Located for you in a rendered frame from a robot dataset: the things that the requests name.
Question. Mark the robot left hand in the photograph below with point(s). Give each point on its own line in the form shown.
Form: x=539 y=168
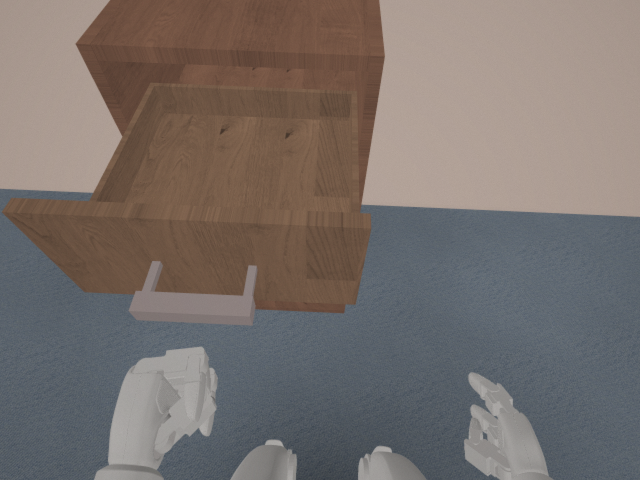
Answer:
x=180 y=383

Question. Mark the cabinet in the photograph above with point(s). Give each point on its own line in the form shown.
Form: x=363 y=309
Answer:
x=299 y=44

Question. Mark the robot right thigh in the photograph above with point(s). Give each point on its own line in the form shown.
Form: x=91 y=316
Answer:
x=387 y=466

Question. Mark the right robot shin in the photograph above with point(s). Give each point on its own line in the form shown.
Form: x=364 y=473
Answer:
x=382 y=449

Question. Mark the handle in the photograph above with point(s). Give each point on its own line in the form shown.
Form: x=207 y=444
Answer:
x=148 y=305

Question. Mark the robot right hand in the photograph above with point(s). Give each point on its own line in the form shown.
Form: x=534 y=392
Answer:
x=512 y=447

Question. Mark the drawer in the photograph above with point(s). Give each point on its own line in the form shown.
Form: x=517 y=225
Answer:
x=209 y=179

